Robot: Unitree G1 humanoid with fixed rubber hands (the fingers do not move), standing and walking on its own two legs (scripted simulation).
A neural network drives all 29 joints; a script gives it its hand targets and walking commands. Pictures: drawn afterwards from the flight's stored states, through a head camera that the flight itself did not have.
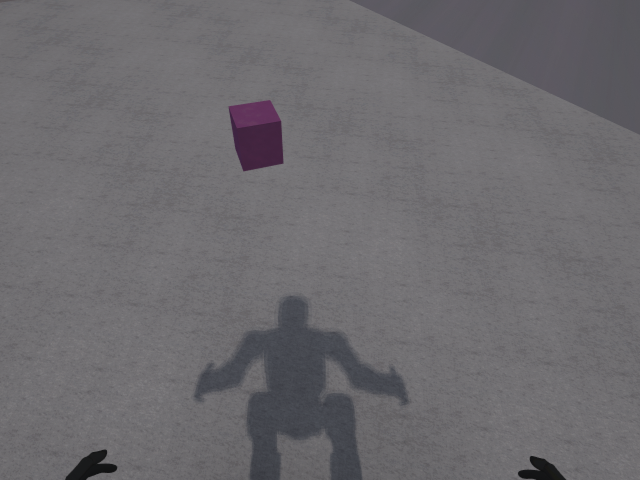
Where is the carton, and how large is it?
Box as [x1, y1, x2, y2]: [228, 100, 282, 170]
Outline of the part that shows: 269,100 228,106 235,148 243,170 282,163 280,120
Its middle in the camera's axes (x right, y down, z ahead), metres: -0.33 -0.51 +1.94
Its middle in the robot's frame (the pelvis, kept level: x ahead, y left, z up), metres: +1.72 +0.32 -0.66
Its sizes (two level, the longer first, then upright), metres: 0.210 0.200 0.250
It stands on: the floor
